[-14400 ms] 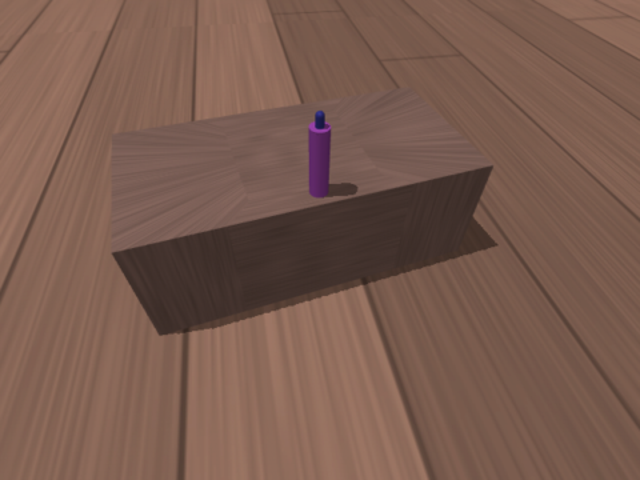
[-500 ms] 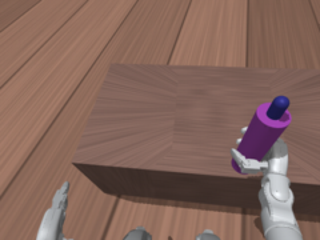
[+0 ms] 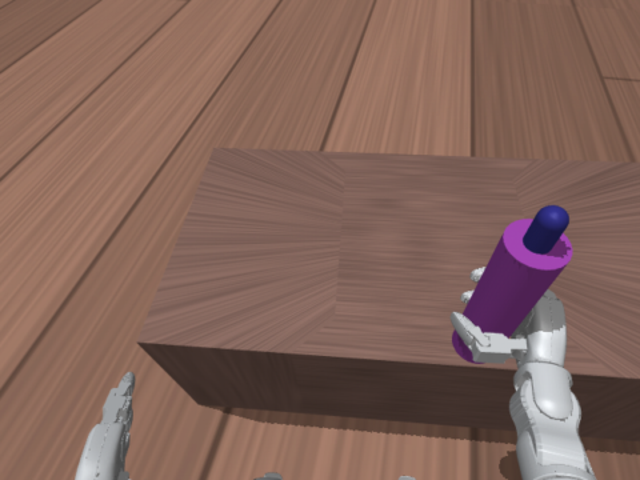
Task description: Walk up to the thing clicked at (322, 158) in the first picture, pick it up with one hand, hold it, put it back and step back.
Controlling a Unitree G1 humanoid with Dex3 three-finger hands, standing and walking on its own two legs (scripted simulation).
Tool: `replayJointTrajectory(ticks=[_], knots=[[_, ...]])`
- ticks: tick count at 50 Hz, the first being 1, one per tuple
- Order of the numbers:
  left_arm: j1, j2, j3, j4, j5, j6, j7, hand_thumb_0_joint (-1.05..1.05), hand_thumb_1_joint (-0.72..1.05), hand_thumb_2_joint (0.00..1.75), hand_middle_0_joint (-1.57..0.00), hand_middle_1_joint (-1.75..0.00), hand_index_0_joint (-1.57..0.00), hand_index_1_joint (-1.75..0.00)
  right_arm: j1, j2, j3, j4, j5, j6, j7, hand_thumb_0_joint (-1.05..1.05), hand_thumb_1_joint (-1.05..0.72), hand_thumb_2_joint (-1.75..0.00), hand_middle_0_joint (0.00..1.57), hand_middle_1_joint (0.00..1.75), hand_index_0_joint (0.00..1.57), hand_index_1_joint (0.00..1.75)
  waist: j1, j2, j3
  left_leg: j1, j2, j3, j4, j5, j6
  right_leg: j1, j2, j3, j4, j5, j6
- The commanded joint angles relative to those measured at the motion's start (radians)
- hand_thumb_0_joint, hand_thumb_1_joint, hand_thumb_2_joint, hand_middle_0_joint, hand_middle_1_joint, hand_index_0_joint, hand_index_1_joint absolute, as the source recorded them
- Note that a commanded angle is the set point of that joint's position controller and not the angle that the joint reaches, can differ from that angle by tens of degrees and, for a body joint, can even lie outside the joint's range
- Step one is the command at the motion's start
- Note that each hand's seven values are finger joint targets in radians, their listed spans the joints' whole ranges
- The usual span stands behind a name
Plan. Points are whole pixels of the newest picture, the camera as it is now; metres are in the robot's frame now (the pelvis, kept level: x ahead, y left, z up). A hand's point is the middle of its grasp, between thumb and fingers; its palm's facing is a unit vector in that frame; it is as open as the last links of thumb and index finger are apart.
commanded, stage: lift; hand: right
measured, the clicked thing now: (505, 292) +0.34 -0.18 +0.08
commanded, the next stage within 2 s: hold in 0.10 s
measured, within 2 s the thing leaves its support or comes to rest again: neither
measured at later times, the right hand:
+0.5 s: hand (495, 313) +0.33 -0.17 +0.05, palm faces +0.17 +0.98 -0.02, open 8.3 cm
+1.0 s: hand (490, 314) +0.33 -0.17 +0.05, palm faces +0.17 +0.99 -0.02, open 8.3 cm
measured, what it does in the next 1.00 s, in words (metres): stands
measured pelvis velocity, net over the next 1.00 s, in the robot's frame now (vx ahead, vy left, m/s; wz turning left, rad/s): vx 0.01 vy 0.00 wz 0.00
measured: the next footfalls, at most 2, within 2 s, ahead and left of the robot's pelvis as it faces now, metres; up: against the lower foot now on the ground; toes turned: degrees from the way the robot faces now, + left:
none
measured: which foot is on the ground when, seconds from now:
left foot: down 0.00-1.00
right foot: down 0.00-1.00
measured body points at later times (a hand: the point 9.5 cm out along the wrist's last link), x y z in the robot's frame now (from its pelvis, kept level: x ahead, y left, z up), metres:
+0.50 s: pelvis +0.00 +0.00 +0.01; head +0.05 -0.01 +0.46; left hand +0.16 +0.26 -0.03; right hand +0.31 -0.23 +0.05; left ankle +0.01 +0.13 -0.68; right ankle +0.02 -0.12 -0.68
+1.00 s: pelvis +0.01 +0.00 +0.02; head +0.05 +0.00 +0.47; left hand +0.16 +0.27 -0.03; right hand +0.31 -0.22 +0.05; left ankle +0.01 +0.13 -0.68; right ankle +0.02 -0.12 -0.68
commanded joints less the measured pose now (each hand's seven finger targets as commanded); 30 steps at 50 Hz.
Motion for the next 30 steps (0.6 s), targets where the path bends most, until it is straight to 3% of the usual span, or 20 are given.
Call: replayJointTrajectory(ticks=[1, 5, 6, 7, 8, 9, 10, 11, 13, 15, 18, 20, 21, 23, 24, 25, 26, 28, 29, 30], knots=[[-0.017, 0.151, 0.089, -0.165, 0.001, -0.065, 0.017, 0.0, -0.55, 0.04, -0.05, -0.05, -0.05, -0.05, -0.366, -0.139, -0.039, -0.353, 0.029, -0.125, -0.001, 0.0, -0.34, -1.31, 1.28, 1.41, 1.32, 1.41, -0.004, -0.064, -0.325, 0.099, -0.027, 0.01, -0.145, 0.227, 0.01, 0.25, 0.034, 0.016, -0.166, 0.176, -0.008], [-0.015, 0.126, 0.063, -0.135, -0.001, -0.066, 0.017, 0.0, -0.55, 0.05, -0.05, -0.05, -0.05, -0.05, -0.329, -0.131, -0.027, -0.371, 0.032, -0.115, 0.002, 0.0, -0.33, -1.31, 1.29, 1.42, 1.33, 1.42, -0.018, -0.063, -0.352, 0.148, -0.019, 0.0, -0.145, 0.313, 0.008, 0.269, 0.04, 0.007, -0.153, 0.262, -0.012], [-0.011, 0.134, 0.071, -0.133, -0.003, -0.068, 0.02, 0.0, -0.55, 0.05, -0.05, -0.05, -0.05, -0.06, -0.323, -0.123, -0.027, -0.339, 0.033, -0.107, 0.003, 0.0, -0.34, -1.31, 1.29, 1.42, 1.33, 1.42, 0.0, -0.033, -0.343, 0.131, -0.024, 0.006, -0.149, 0.317, 0.005, 0.273, 0.036, 0.011, -0.155, 0.27, -0.013], [-0.04, 0.129, 0.065, -0.14, -0.002, -0.069, 0.018, 0.0, -0.56, 0.05, -0.05, -0.05, -0.05, -0.06, -0.379, -0.136, -0.019, -0.431, 0.036, -0.115, 0.0, 0.0, -0.33, -1.32, 1.28, 1.42, 1.32, 1.42, -0.021, -0.081, -0.353, 0.148, -0.02, 0.004, -0.147, 0.305, 0.011, 0.278, 0.038, 0.01, -0.166, 0.262, -0.009], [-0.026, 0.16, 0.094, -0.133, -0.002, -0.07, 0.024, 0.0, -0.55, 0.04, -0.05, -0.06, -0.05, -0.05, -0.356, -0.151, -0.038, -0.379, 0.032, -0.108, -0.002, 0.0, -0.37, -1.32, 1.3, 1.43, 1.34, 1.43, -0.005, -0.064, -0.359, 0.138, -0.021, 0.005, -0.153, 0.314, 0.008, 0.3, 0.036, 0.012, -0.165, 0.273, -0.01], [-0.02, 0.123, 0.057, -0.099, -0.002, -0.069, 0.02, 0.0, -0.56, 0.05, -0.05, -0.05, -0.05, -0.06, -0.345, -0.136, -0.023, -0.387, 0.032, -0.106, -0.001, 0.0, -0.35, -1.33, 1.3, 1.43, 1.33, 1.43, -0.024, -0.085, -0.317, 0.133, -0.022, 0.01, -0.152, 0.296, 0.011, 0.288, 0.035, 0.014, -0.177, 0.267, -0.005], [-0.034, 0.143, 0.079, -0.128, -0.002, -0.071, 0.023, 0.0, -0.55, 0.05, -0.05, -0.06, -0.05, -0.06, -0.341, -0.137, -0.026, -0.387, 0.033, -0.105, -0.003, 0.0, -0.37, -1.33, 1.3, 1.44, 1.34, 1.44, -0.014, -0.071, -0.349, 0.147, -0.021, 0.008, -0.156, 0.307, 0.009, 0.3, 0.036, 0.013, -0.175, 0.273, -0.007], [-0.055, 0.133, 0.056, -0.15, -0.003, -0.074, 0.022, 0.0, -0.55, 0.05, -0.05, -0.06, -0.05, -0.06, -0.329, -0.131, -0.022, -0.395, 0.034, -0.102, -0.003, 0.0, -0.34, -1.32, 1.29, 1.42, 1.32, 1.42, -0.023, -0.053, -0.357, 0.163, -0.024, 0.01, -0.16, 0.308, 0.009, 0.302, 0.034, 0.015, -0.181, 0.271, -0.007], [-0.008, 0.142, 0.08, -0.07, -0.001, -0.067, 0.025, 0.0, -0.55, 0.04, -0.05, -0.06, -0.05, -0.06, -0.324, -0.14, -0.03, -0.381, 0.036, -0.096, -0.006, 0.0, -0.32, -1.32, 1.29, 1.42, 1.32, 1.42, -0.019, -0.084, -0.31, 0.147, -0.022, 0.012, -0.166, 0.292, 0.011, 0.29, 0.036, 0.012, -0.194, 0.257, -0.006], [-0.037, 0.129, 0.072, -0.06, -0.004, -0.071, 0.023, 0.0, -0.55, 0.05, -0.05, -0.06, -0.05, -0.06, -0.336, -0.145, -0.034, -0.404, 0.038, -0.096, -0.004, 0.0, -0.3, -1.31, 1.28, 1.42, 1.32, 1.42, -0.029, -0.079, -0.291, 0.148, -0.018, 0.007, -0.178, 0.273, 0.011, 0.282, 0.037, 0.008, -0.198, 0.231, -0.009], [-0.06, 0.175, 0.118, -0.06, -0.005, -0.077, 0.032, 0.0, -0.54, 0.04, -0.05, -0.06, -0.05, -0.06, -0.319, -0.145, -0.036, -0.403, 0.041, -0.089, -0.008, 0.0, -0.33, -1.32, 1.29, 1.42, 1.33, 1.42, -0.017, -0.055, -0.298, 0.159, -0.024, 0.017, -0.182, 0.282, 0.009, 0.302, 0.033, 0.017, -0.21, 0.244, -0.008], [-0.046, 0.15, 0.095, -0.04, -0.006, -0.079, 0.03, 0.0, -0.55, 0.05, -0.05, -0.06, -0.05, -0.06, -0.31, -0.126, -0.015, -0.413, 0.04, -0.086, -0.004, 0.0, -0.31, -1.32, 1.29, 1.43, 1.33, 1.43, -0.018, -0.049, -0.322, 0.165, -0.025, 0.018, -0.181, 0.303, 0.008, 0.325, 0.031, 0.02, -0.21, 0.277, -0.007], [-0.054, 0.115, 0.058, -0.035, -0.008, -0.077, 0.026, 0.0, -0.55, 0.05, -0.05, -0.06, -0.05, -0.06, -0.32, -0.12, -0.005, -0.433, 0.041, -0.087, -0.003, 0.0, -0.3, -1.32, 1.28, 1.42, 1.32, 1.42, -0.032, -0.07, -0.314, 0.173, -0.023, 0.016, -0.181, 0.313, 0.011, 0.326, 0.032, 0.018, -0.212, 0.292, -0.004], [-0.093, 0.144, 0.082, -0.046, -0.012, -0.08, 0.032, 0.0, -0.55, 0.05, -0.05, -0.06, -0.05, -0.06, -0.331, -0.138, -0.018, -0.436, 0.045, -0.082, -0.006, 0.0, -0.31, -1.31, 1.27, 1.41, 1.31, 1.41, -0.03, -0.047, -0.311, 0.184, -0.023, 0.013, -0.197, 0.291, 0.011, 0.319, 0.034, 0.017, -0.223, 0.259, -0.008], [-0.092, 0.15, 0.084, -0.044, -0.01, -0.084, 0.035, 0.0, -0.55, 0.05, -0.05, -0.06, -0.05, -0.06, -0.308, -0.122, -0.002, -0.409, 0.043, -0.074, -0.004, 0.0, -0.31, -1.32, 1.28, 1.42, 1.32, 1.42, -0.022, -0.043, -0.293, 0.182, -0.024, 0.016, -0.205, 0.277, 0.008, 0.319, 0.034, 0.016, -0.231, 0.24, -0.008], [-0.083, 0.132, 0.066, -0.041, -0.009, -0.085, 0.034, 0.0, -0.54, 0.05, -0.05, -0.06, -0.05, -0.06, -0.327, -0.115, 0.007, -0.439, 0.042, -0.075, -0.005, 0.0, -0.29, -1.32, 1.27, 1.42, 1.31, 1.42, -0.022, -0.058, -0.319, 0.185, -0.024, 0.014, -0.206, 0.277, 0.01, 0.337, 0.033, 0.018, -0.235, 0.242, -0.007], [-0.093, 0.151, 0.081, -0.065, -0.009, -0.088, 0.037, 0.0, -0.55, 0.05, -0.05, -0.06, -0.05, -0.06, -0.328, -0.132, -0.008, -0.442, 0.043, -0.072, -0.005, 0.0, -0.31, -1.32, 1.28, 1.42, 1.32, 1.42, -0.023, -0.055, -0.349, 0.209, -0.023, 0.016, -0.208, 0.304, 0.008, 0.354, 0.034, 0.018, -0.234, 0.27, -0.006], [-0.067, 0.093, 0.035, -0.008, -0.012, -0.083, 0.035, 0.0, -0.54, 0.04, -0.05, -0.06, -0.06, -0.06, -0.323, -0.115, 0.012, -0.433, 0.044, -0.069, -0.002, 0.0, -0.32, -1.33, 1.28, 1.43, 1.33, 1.43, -0.028, -0.067, -0.274, 0.193, -0.019, 0.009, -0.221, 0.289, 0.01, 0.332, 0.039, 0.008, -0.239, 0.249, -0.009], [-0.077, 0.144, 0.078, -0.024, -0.01, -0.09, 0.041, 0.0, -0.54, 0.05, -0.05, -0.06, -0.06, -0.06, -0.324, -0.134, -0.011, -0.401, 0.045, -0.063, -0.004, 0.0, -0.32, -1.33, 1.28, 1.42, 1.32, 1.42, -0.014, -0.037, -0.294, 0.205, -0.02, 0.011, -0.224, 0.304, 0.006, 0.337, 0.038, 0.009, -0.238, 0.259, -0.012], [-0.105, 0.171, 0.092, -0.029, -0.009, -0.097, 0.044, 0.0, -0.54, 0.05, -0.05, -0.06, -0.05, -0.06, -0.31, -0.143, -0.021, -0.399, 0.045, -0.058, -0.005, 0.0, -0.31, -1.33, 1.28, 1.43, 1.33, 1.43, -0.02, -0.029, -0.307, 0.209, -0.021, 0.013, -0.224, 0.31, 0.005, 0.349, 0.036, 0.011, -0.244, 0.264, -0.011]])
